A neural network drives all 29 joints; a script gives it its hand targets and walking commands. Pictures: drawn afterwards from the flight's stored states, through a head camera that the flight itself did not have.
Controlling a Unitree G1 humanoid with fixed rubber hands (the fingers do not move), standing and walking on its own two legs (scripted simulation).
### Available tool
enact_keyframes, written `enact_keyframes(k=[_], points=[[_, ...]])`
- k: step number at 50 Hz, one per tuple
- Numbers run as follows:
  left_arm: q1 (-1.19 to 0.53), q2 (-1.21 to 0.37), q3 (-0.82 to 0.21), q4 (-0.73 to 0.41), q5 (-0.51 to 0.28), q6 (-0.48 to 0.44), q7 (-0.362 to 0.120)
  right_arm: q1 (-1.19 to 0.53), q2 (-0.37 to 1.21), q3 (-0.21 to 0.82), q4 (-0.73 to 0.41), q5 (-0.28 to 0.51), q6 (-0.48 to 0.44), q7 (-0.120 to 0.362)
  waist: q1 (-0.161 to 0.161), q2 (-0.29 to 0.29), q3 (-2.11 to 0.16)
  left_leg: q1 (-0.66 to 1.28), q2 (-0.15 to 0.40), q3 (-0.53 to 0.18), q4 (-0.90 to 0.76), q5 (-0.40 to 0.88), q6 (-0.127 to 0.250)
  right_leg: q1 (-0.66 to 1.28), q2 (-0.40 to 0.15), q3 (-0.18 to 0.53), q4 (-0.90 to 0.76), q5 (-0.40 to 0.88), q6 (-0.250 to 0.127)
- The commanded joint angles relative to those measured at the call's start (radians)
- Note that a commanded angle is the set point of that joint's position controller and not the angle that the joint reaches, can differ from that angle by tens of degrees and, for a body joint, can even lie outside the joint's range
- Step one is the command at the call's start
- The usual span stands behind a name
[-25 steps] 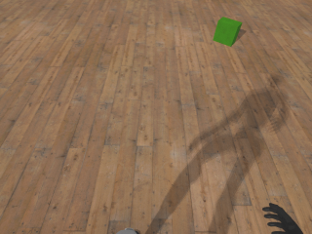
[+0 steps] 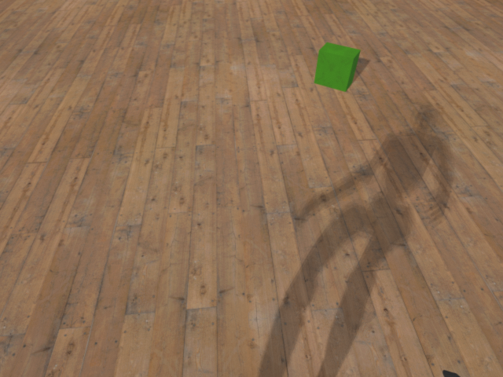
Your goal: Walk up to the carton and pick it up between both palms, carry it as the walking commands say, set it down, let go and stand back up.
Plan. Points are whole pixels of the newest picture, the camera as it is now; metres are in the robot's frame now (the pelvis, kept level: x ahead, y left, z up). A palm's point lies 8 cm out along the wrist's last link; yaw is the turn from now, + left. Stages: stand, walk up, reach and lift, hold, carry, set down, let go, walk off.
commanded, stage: walk up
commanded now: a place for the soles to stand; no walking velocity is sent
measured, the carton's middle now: (336, 67) +2.24 -0.40 -0.64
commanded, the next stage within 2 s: none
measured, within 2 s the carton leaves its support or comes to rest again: neither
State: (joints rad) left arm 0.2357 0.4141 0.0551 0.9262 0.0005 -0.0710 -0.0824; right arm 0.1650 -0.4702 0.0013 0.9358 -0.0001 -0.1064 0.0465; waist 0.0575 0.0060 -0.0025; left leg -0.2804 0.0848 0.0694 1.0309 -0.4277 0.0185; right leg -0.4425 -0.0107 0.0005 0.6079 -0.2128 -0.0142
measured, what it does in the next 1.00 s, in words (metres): walks ahead: left foot, then right foot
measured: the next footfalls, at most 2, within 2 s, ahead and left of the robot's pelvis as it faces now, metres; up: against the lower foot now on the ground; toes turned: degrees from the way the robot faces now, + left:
left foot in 0.32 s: +0.36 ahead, +0.13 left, +0.00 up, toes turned +5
right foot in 0.84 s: +0.60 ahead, -0.17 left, +0.00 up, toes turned -6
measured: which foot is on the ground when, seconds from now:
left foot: up 0.00-0.30, down 0.32-0.86, up 0.88-1.00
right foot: down 0.00-0.32, up 0.34-0.82, down 0.84-1.00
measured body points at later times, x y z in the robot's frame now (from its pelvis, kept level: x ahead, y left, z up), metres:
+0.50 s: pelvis +0.27 +0.05 +0.02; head +0.27 +0.08 +0.47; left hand +0.35 +0.35 -0.12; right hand +0.37 -0.29 -0.05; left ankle +0.32 +0.13 -0.73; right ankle +0.22 -0.12 -0.64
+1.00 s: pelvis +0.53 -0.04 +0.01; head +0.56 -0.04 +0.45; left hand +0.64 +0.28 -0.10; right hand +0.59 -0.37 -0.10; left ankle +0.47 +0.09 -0.67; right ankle +0.56 -0.17 -0.73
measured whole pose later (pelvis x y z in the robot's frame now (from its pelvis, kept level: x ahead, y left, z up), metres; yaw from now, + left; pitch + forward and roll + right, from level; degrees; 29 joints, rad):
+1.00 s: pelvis +0.53 -0.04 +0.01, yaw -6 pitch +2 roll +0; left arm 0.23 0.41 0.05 0.89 0.00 -0.07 -0.05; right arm 0.22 -0.45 0.00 0.92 0.00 -0.10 0.04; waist 0.03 0.00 0.01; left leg -0.40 0.09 0.09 1.00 -0.42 0.02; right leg -0.37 -0.01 0.00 0.54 -0.20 -0.01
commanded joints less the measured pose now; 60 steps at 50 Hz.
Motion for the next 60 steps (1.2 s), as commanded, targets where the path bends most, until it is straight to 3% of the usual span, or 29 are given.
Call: enact_keyframes(k=[1, 5, 9, 12, 13, 14, 15, 16, 17, 18, 20, 21, 27, 32, 34, 38, 39, 40, 41, 42, 43, 44, 46, 47, 52, 56, 58, 59, 60], points=[[0.182, 0.247, 0.072, -0.020, 0.000, -0.040, 0.032, -0.132, -0.181, -0.080, -0.129, -0.005, -0.016, -0.004, 0.025, -0.059, -0.179, -0.412, -0.005, -0.085, -0.040, 0.070, 0.019, 0.613, -0.215, 0.357, -0.202, 0.394, -0.185], [0.151, 0.266, 0.073, -0.020, 0.009, -0.049, 0.029, -0.241, -0.152, -0.069, -0.182, -0.013, -0.015, 0.008, 0.030, -0.085, -0.029, -0.453, 0.032, -0.061, -0.282, 0.103, -0.011, 0.488, -0.254, 0.342, -0.331, 0.252, -0.244], [0.046, 0.277, 0.065, -0.026, 0.000, -0.043, 0.010, -0.189, -0.140, -0.078, -0.158, -0.009, -0.013, 0.016, -0.018, -0.130, 0.051, -0.220, -0.020, 0.033, -0.423, 0.313, 0.005, 0.275, -0.175, 0.209, -0.353, 0.198, -0.187], [-0.011, 0.260, 0.060, -0.043, -0.006, -0.036, 0.006, -0.028, -0.156, -0.104, -0.105, -0.008, -0.016, 0.009, -0.098, -0.078, -0.034, 0.099, -0.070, 0.063, -0.496, 0.362, 0.026, 0.155, -0.140, 0.146, -0.192, 0.232, -0.156], [-0.004, 0.226, 0.049, -0.056, -0.010, -0.039, 0.006, 0.070, -0.189, -0.118, -0.077, -0.016, -0.020, -0.002, -0.138, -0.002, -0.089, 0.258, -0.072, 0.030, -0.542, 0.325, 0.048, 0.097, -0.096, 0.105, -0.018, 0.265, -0.136], [0.007, 0.168, 0.027, -0.076, -0.023, -0.044, 0.006, 0.237, -0.280, -0.149, -0.050, -0.038, -0.030, -0.017, -0.208, 0.182, -0.217, 0.478, 0.140, -0.246, -0.658, 0.157, 0.102, -0.050, -0.014, 0.024, 0.313, 0.179, -0.080], [0.067, 0.137, 0.014, -0.086, -0.017, -0.041, 0.013, 0.269, -0.343, -0.170, -0.066, -0.043, -0.031, -0.026, -0.177, 0.311, -0.307, 0.649, 0.390, -0.606, -0.743, -0.019, 0.175, -0.270, 0.065, 0.038, 0.521, -0.265, -0.033], [0.060, 0.231, 0.029, -0.055, 0.001, -0.032, 0.019, 0.196, -0.328, -0.161, -0.087, -0.021, -0.030, -0.029, -0.160, 0.127, -0.255, 0.570, 0.390, -0.642, -0.786, -0.235, 0.196, -0.310, 0.032, 0.105, 0.589, -0.229, -0.038], [0.050, 0.247, 0.035, -0.037, 0.013, -0.029, 0.014, 0.130, -0.335, -0.153, -0.094, -0.012, -0.034, -0.033, -0.130, 0.063, -0.154, 0.463, 0.370, -0.563, -0.794, -0.306, 0.177, -0.332, -0.023, 0.106, 0.597, -0.158, -0.043], [0.033, 0.257, 0.048, -0.034, 0.014, -0.024, 0.008, 0.071, -0.294, -0.139, -0.094, -0.003, -0.037, -0.031, -0.106, 0.046, -0.100, 0.355, 0.306, -0.448, -0.800, -0.224, 0.134, -0.278, -0.067, 0.110, 0.551, -0.081, -0.042], [0.029, 0.218, 0.058, -0.029, -0.002, -0.016, -0.008, 0.005, -0.244, -0.121, -0.083, -0.009, -0.040, -0.025, -0.067, 0.095, -0.017, 0.203, 0.223, -0.268, -0.847, -0.091, 0.086, -0.193, -0.091, 0.082, 0.468, -0.003, -0.026], [0.032, 0.215, 0.063, -0.025, -0.003, -0.012, -0.014, 0.009, -0.232, -0.116, -0.080, -0.006, -0.044, -0.023, -0.067, 0.076, 0.020, 0.166, 0.199, -0.217, -0.873, -0.053, 0.066, -0.166, -0.086, 0.077, 0.456, 0.027, -0.014], [-0.081, 0.192, 0.062, -0.073, 0.006, 0.012, -0.032, 0.064, -0.247, -0.113, -0.039, 0.004, -0.047, -0.016, -0.095, 0.051, 0.086, 0.208, 0.195, -0.087, -0.929, 0.001, 0.117, -0.241, -0.097, 0.063, 0.264, 0.097, 0.045], [-0.182, 0.165, 0.049, -0.122, 0.012, 0.017, -0.040, 0.102, -0.263, -0.118, -0.037, 0.001, -0.030, -0.013, -0.138, 0.083, 0.088, 0.315, 0.176, -0.003, -0.921, 0.133, 0.127, -0.266, -0.081, -0.005, 0.086, 0.148, 0.038], [-0.215, 0.160, 0.044, -0.132, 0.017, 0.010, -0.042, 0.093, -0.265, -0.119, -0.040, -0.003, -0.020, -0.011, -0.149, 0.082, 0.075, 0.341, 0.179, 0.034, -0.884, 0.167, 0.156, -0.222, -0.075, -0.043, -0.013, 0.133, 0.031], [-0.135, 0.146, 0.045, -0.111, 0.015, -0.002, -0.026, 0.044, -0.269, -0.117, -0.040, -0.003, 0.001, -0.013, -0.098, 0.110, -0.004, 0.340, 0.184, 0.097, -0.670, 0.485, 0.143, 0.012, -0.001, -0.132, -0.162, 0.139, -0.010], [-0.009, 0.169, 0.057, -0.070, 0.020, -0.005, -0.012, 0.033, -0.261, -0.113, -0.048, 0.008, 0.010, -0.020, -0.032, 0.033, -0.112, 0.322, 0.160, 0.139, -0.458, 0.626, 0.121, 0.197, 0.029, -0.141, -0.223, 0.138, -0.029], [0.185, 0.250, 0.093, -0.013, 0.022, -0.016, 0.008, 0.051, -0.204, -0.097, -0.066, 0.011, 0.014, -0.022, 0.055, -0.130, -0.255, 0.112, 0.091, 0.112, -0.167, 0.503, 0.083, 0.514, -0.012, -0.016, -0.171, 0.083, -0.090], [0.280, 0.368, 0.127, -0.008, 0.024, -0.017, 0.031, 0.087, -0.118, -0.061, -0.095, 0.021, 0.000, -0.014, 0.071, -0.392, -0.299, -0.207, -0.056, 0.054, 0.042, 0.074, 0.030, 0.705, -0.211, 0.431, -0.233, -0.015, -0.189], [0.267, 0.393, 0.128, -0.027, 0.004, -0.021, 0.041, 0.032, -0.147, -0.060, -0.114, 0.020, -0.003, -0.015, 0.048, -0.372, -0.270, -0.405, -0.088, -0.052, 0.137, -0.052, 0.023, 0.749, -0.282, 0.647, -0.296, -0.027, -0.267], [0.228, 0.365, 0.117, -0.050, -0.009, -0.025, 0.050, 0.009, -0.175, -0.063, -0.108, 0.010, -0.004, -0.018, 0.032, -0.242, -0.200, -0.445, -0.045, -0.102, 0.161, -0.012, 0.025, 0.696, -0.286, 0.614, -0.270, 0.008, -0.263], [0.176, 0.318, 0.102, -0.055, -0.013, -0.028, 0.057, -0.016, -0.166, -0.055, -0.079, 0.013, -0.012, -0.023, 0.021, -0.188, -0.111, -0.457, -0.024, -0.110, 0.132, 0.062, 0.035, 0.637, -0.250, 0.514, -0.249, 0.161, -0.236], [0.128, 0.259, 0.088, -0.060, -0.010, -0.027, 0.054, 0.003, -0.179, -0.066, -0.073, 0.014, -0.009, -0.013, 0.016, -0.136, -0.084, -0.417, -0.012, -0.065, 0.059, 0.093, 0.007, 0.570, -0.228, 0.351, -0.228, 0.366, -0.205], [0.151, 0.240, 0.078, -0.058, -0.010, -0.029, 0.052, -0.009, -0.167, -0.071, -0.083, 0.006, -0.003, -0.010, 0.013, -0.113, -0.099, -0.376, 0.001, -0.067, 0.024, 0.079, 0.007, 0.533, -0.215, 0.326, -0.224, 0.408, -0.199], [0.120, 0.266, 0.077, -0.057, 0.008, -0.033, 0.043, -0.095, -0.136, -0.075, -0.147, -0.014, -0.001, 0.005, 0.008, -0.132, -0.011, -0.351, 0.034, -0.038, -0.260, 0.076, -0.016, 0.353, -0.255, 0.312, -0.313, 0.166, -0.259], [-0.031, 0.272, 0.065, -0.089, 0.002, -0.029, 0.021, -0.005, -0.138, -0.092, -0.113, -0.010, -0.008, 0.014, -0.065, -0.148, 0.031, -0.059, -0.014, 0.034, -0.419, 0.276, -0.005, 0.088, -0.194, 0.205, -0.307, -0.050, -0.205], [-0.085, 0.233, 0.048, -0.099, 0.003, -0.025, 0.015, 0.138, -0.177, -0.120, -0.071, -0.014, -0.014, 0.003, -0.142, -0.055, -0.011, 0.238, -0.053, 0.031, -0.484, 0.278, 0.003, -0.104, -0.135, 0.154, -0.137, -0.115, -0.165], [-0.075, 0.176, 0.030, -0.109, -0.001, -0.026, 0.012, 0.282, -0.246, -0.146, -0.039, -0.021, -0.022, -0.015, -0.208, 0.132, -0.091, 0.411, 0.045, -0.118, -0.635, 0.092, 0.027, -0.189, -0.036, 0.048, 0.168, -0.124, -0.120], [-0.016, 0.093, 0.005, -0.125, -0.002, -0.029, 0.017, 0.331, -0.342, -0.162, -0.059, -0.033, -0.032, -0.030, -0.201, 0.367, -0.165, 0.514, 0.349, -0.569, -0.829, -0.229, 0.071, -0.357, 0.079, 0.029, 0.494, -0.288, -0.041]])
